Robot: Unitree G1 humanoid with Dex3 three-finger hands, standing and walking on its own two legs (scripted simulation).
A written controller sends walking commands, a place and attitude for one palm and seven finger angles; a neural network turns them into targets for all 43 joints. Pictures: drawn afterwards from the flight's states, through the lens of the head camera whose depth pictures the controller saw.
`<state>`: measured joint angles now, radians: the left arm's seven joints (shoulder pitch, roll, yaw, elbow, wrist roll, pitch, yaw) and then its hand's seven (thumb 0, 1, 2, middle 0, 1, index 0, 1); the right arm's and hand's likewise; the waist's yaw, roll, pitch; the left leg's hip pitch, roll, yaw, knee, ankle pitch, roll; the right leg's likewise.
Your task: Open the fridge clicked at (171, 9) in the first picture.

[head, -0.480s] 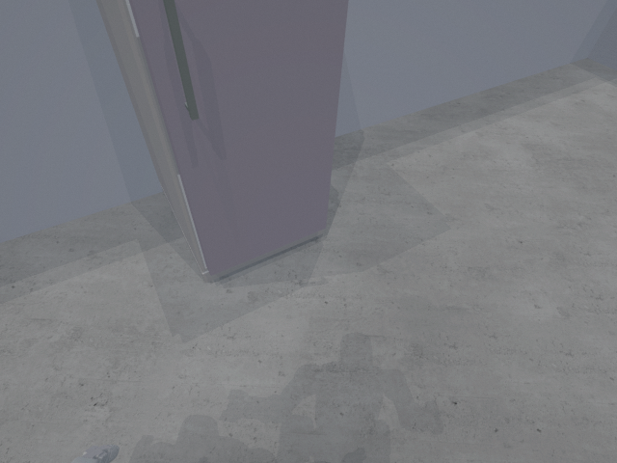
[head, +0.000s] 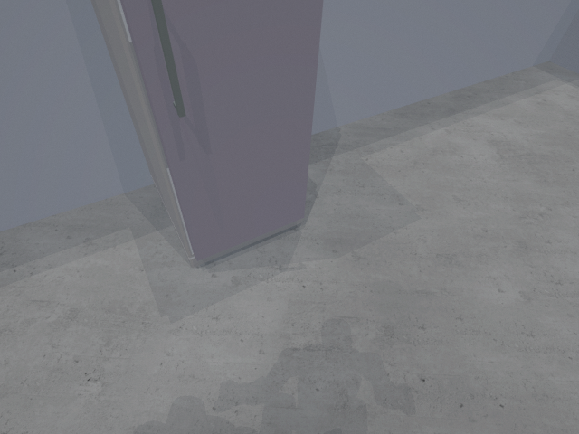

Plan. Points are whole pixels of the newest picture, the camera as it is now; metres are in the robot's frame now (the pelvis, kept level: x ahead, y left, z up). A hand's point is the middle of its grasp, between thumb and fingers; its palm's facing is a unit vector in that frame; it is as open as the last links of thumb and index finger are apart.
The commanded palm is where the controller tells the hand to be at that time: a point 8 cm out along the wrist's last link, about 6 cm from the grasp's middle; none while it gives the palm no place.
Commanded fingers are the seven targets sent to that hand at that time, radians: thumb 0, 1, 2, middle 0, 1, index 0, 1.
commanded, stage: stand and wait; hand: left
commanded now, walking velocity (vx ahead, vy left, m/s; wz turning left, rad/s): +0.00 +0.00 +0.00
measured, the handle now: (167, 56) +0.84 +0.34 +0.13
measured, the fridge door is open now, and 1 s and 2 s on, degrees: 0 0 0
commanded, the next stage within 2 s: look at it before walking up in 0.34 s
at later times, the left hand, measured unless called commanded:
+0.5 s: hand out of the picture +0.07 +0.23 -0.15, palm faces -0.04 -0.94 -0.34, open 7.3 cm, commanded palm none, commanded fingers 0.00 0.90 0.90 -0.20 -0.30 -0.20 -0.30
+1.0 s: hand out of the picture +0.06 +0.23 -0.15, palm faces -0.04 -0.94 -0.33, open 7.3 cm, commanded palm none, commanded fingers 0.00 0.90 0.90 -0.20 -0.30 -0.20 -0.30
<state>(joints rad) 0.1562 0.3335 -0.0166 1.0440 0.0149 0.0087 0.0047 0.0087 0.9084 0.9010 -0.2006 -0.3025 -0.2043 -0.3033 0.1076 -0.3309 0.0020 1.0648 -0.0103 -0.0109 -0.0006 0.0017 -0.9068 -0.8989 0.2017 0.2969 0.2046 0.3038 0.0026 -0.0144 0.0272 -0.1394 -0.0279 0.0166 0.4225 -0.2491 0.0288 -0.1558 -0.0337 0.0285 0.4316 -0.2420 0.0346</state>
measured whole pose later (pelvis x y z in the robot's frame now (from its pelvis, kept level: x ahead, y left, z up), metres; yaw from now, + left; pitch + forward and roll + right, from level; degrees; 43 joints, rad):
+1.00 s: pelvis -0.01 -0.01 +0.00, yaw +0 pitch -2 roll +0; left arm 0.14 0.34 -0.01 1.09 0.01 0.00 0.00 0.01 0.91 0.90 -0.20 -0.30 -0.20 -0.30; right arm 0.11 -0.34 0.01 1.12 -0.01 -0.02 0.00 0.00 -0.91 -0.90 0.20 0.30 0.20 0.30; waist 0.00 -0.01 0.03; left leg -0.13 -0.01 0.01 0.36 -0.20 0.01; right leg -0.15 -0.01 0.02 0.37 -0.20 0.02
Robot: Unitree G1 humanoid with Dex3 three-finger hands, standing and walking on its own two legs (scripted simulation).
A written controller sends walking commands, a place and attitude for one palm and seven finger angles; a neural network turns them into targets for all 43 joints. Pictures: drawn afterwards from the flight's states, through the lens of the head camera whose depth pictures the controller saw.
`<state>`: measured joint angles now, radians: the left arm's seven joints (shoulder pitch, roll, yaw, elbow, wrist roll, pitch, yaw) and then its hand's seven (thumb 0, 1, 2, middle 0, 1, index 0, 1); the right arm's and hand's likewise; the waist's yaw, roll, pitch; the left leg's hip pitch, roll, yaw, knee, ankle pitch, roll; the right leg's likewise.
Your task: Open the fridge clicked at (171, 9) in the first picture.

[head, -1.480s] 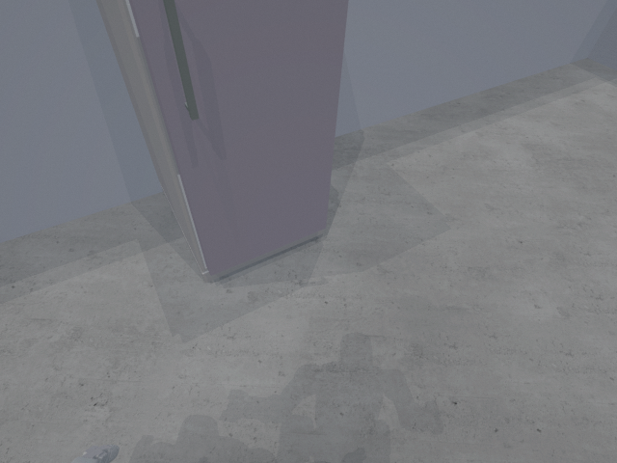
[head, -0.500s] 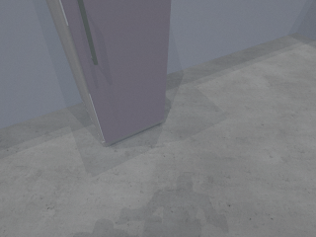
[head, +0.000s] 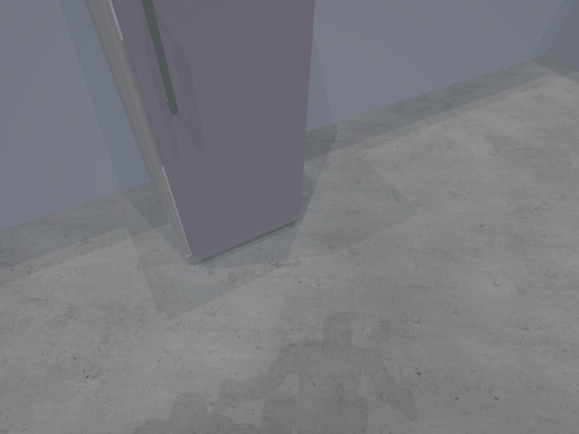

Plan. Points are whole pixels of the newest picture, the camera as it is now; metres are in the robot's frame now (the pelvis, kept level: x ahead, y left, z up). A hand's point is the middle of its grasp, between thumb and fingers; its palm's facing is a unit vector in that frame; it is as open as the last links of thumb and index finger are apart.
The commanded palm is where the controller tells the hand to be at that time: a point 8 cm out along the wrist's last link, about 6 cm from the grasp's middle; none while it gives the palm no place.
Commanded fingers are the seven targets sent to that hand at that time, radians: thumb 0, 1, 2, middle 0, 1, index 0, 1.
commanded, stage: walk to a spot facing it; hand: left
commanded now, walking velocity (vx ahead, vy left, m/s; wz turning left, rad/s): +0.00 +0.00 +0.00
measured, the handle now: (158, 54) +0.85 +0.35 +0.12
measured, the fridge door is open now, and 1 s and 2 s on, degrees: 0 0 0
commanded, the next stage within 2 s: none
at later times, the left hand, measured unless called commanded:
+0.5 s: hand out of the picture +0.06 +0.17 -0.18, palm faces -0.13 -0.96 -0.25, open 7.3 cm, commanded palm none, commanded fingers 0.00 0.90 0.90 -0.20 -0.30 -0.20 -0.30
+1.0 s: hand (186, 384) +0.24 +0.20 -0.19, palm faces -0.39 -0.90 -0.20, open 7.4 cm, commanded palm none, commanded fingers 0.00 0.90 0.90 -0.20 -0.30 -0.20 -0.30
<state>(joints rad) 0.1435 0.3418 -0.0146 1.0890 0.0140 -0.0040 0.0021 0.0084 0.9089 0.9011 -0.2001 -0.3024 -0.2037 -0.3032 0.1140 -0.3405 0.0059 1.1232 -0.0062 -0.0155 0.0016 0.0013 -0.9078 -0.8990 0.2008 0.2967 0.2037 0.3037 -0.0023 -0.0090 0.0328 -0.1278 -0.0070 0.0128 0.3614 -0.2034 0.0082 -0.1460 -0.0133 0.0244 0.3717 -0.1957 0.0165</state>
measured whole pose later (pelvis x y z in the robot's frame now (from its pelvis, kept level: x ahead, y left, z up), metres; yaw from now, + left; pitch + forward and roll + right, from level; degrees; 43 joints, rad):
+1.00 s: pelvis +0.13 +0.01 -0.01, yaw -28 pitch +0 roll -1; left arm 0.33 0.26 0.10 1.00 0.04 0.03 -0.03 0.01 0.91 0.90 -0.20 -0.30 -0.20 -0.30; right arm 0.22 -0.16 -0.02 0.93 -0.02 -0.07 -0.01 0.00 -0.91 -0.90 0.20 0.30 0.20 0.30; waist 0.03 -0.06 0.00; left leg -0.22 0.06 0.15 0.51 -0.30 0.01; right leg -0.47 -0.01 0.00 1.12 -0.36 0.01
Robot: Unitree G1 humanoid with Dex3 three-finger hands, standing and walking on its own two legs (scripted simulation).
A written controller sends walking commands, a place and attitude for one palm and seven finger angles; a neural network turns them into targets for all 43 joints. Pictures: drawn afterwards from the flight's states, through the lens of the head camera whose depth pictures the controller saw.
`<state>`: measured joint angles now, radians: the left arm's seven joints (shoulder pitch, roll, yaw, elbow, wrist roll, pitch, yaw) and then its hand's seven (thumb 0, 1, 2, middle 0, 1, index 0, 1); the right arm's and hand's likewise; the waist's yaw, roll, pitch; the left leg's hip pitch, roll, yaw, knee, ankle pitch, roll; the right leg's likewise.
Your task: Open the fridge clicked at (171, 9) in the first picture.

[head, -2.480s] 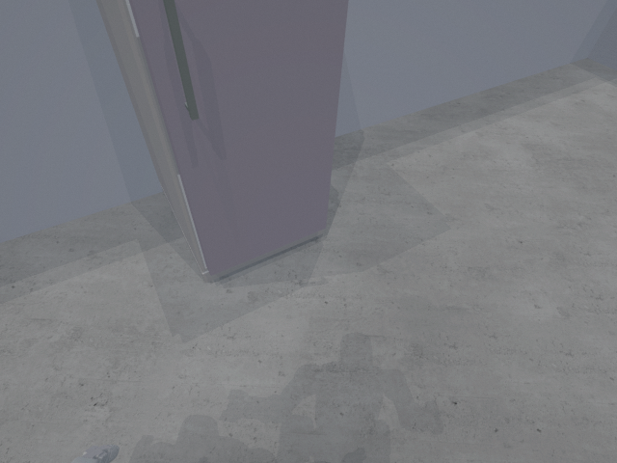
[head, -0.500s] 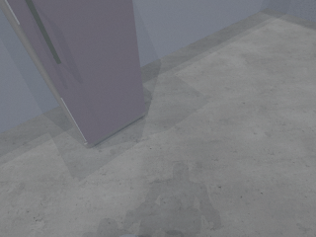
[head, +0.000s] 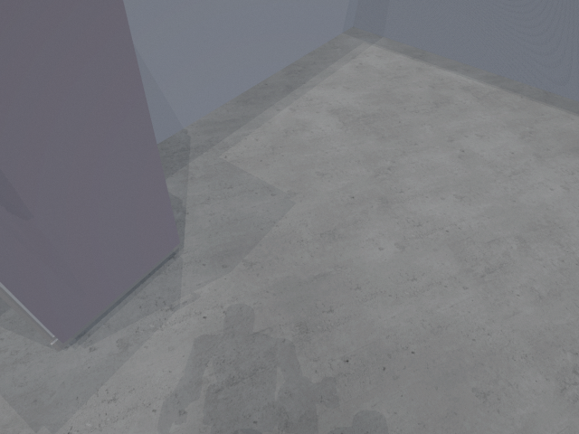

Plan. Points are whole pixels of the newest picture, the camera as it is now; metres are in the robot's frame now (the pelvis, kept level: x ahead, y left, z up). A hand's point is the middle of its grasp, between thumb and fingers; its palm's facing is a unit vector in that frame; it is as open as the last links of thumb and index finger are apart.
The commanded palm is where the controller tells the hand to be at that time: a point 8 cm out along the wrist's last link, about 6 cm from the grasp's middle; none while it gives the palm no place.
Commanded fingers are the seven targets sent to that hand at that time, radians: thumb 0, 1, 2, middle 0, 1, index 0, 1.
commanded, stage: walk to a spot facing it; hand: left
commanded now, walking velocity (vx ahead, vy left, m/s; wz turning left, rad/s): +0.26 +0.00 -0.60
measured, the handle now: out of the picture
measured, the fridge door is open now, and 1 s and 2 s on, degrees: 0 0 0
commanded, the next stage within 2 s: none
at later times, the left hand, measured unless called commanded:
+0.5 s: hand (245, 318) +0.35 +0.10 -0.18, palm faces -0.35 -0.92 -0.20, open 7.3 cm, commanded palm none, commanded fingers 0.00 0.90 0.90 -0.20 -0.30 -0.20 -0.30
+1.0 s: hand (198, 292) +0.40 +0.21 -0.18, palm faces -0.50 -0.85 -0.18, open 7.4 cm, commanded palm none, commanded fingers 0.00 0.90 0.90 -0.20 -0.30 -0.20 -0.30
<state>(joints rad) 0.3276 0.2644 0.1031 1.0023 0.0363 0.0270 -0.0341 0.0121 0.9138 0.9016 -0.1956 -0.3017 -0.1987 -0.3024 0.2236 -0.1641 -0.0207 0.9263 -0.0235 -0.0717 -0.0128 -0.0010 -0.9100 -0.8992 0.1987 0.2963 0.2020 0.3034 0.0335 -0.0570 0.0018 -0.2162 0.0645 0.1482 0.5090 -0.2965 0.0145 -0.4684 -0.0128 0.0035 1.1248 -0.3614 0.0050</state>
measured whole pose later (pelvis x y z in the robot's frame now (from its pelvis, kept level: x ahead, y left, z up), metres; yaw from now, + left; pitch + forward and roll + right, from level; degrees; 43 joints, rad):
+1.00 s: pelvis +0.25 +0.05 +0.01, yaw -35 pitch +1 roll -3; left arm 0.26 0.27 0.11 0.93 0.03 0.09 -0.02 0.01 0.91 0.90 -0.19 -0.30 -0.20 -0.30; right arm 0.20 -0.14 -0.02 0.90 -0.02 -0.02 -0.03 0.00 -0.91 -0.90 0.20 0.30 0.20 0.30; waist 0.02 -0.04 0.06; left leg -0.21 0.11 0.26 0.48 -0.28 0.06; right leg -0.50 -0.05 -0.01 1.17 -0.36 0.09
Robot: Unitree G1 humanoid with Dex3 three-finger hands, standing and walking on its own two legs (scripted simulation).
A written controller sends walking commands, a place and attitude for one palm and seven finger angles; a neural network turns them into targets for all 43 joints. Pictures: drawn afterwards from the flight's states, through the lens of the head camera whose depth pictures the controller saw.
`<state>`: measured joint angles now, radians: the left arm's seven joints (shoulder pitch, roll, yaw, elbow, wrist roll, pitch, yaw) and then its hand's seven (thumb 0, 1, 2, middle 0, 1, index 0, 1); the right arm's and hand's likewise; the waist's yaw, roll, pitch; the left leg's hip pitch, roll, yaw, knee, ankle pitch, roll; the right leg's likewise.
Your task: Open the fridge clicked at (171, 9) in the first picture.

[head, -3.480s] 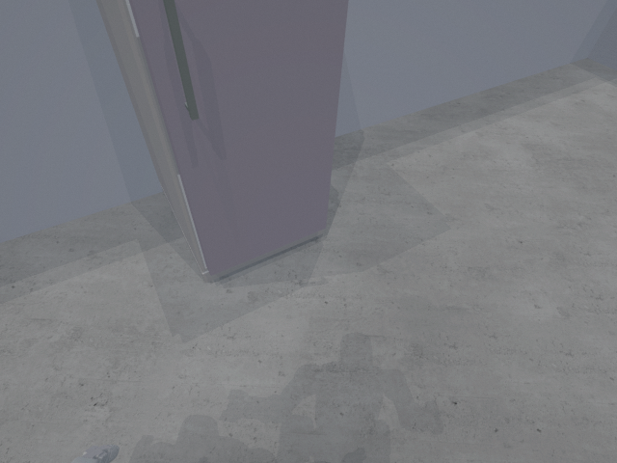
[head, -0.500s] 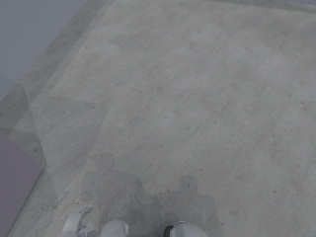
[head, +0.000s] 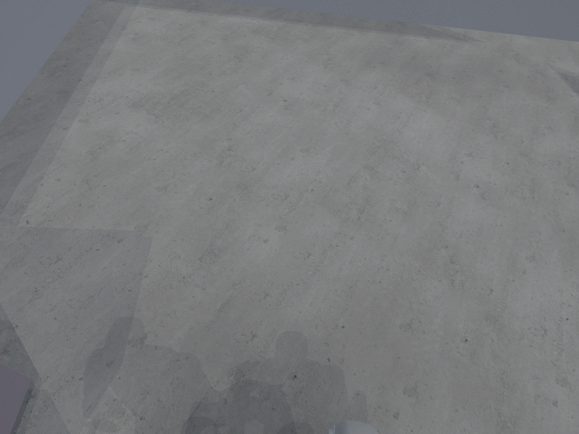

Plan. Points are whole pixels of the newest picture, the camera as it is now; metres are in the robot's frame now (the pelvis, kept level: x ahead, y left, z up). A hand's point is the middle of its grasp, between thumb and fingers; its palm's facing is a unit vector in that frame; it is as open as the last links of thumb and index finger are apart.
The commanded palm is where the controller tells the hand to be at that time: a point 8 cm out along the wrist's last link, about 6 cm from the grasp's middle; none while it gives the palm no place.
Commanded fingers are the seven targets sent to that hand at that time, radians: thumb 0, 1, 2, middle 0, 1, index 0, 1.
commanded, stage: walk to a spot facing it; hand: left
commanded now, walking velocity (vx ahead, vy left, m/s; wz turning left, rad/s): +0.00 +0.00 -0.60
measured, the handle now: out of the picture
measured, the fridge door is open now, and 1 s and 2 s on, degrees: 0 0 0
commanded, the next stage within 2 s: none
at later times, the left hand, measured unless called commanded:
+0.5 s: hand (223, 396) +0.19 +0.11 -0.15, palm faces -0.31 -0.91 -0.27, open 7.3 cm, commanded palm none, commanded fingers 0.00 0.90 0.90 -0.20 -0.30 -0.20 -0.30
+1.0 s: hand (210, 361) +0.25 +0.14 -0.18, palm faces -0.53 -0.83 -0.18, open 7.4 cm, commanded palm none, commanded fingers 0.00 0.90 0.90 -0.20 -0.30 -0.20 -0.30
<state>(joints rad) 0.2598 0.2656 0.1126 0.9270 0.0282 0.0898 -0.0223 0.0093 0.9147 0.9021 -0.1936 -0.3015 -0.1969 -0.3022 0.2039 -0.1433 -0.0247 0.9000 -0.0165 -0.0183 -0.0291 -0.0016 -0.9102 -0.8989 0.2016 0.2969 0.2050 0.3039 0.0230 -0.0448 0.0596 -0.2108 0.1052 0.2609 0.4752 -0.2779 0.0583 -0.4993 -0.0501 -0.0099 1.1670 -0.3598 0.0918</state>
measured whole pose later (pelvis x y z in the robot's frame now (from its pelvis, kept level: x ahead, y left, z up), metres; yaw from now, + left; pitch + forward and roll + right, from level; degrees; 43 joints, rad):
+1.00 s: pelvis +0.10 +0.00 +0.00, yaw -37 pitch +0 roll -2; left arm 0.25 0.25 0.10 0.95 0.03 0.07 -0.03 0.01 0.91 0.90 -0.19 -0.30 -0.20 -0.30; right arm 0.27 -0.17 -0.01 0.94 -0.02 -0.02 -0.03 0.00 -0.91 -0.90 0.20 0.30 0.20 0.30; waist 0.02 -0.04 0.06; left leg -0.13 0.10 0.24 0.44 -0.31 0.02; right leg -0.54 -0.04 -0.03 1.13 -0.33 0.07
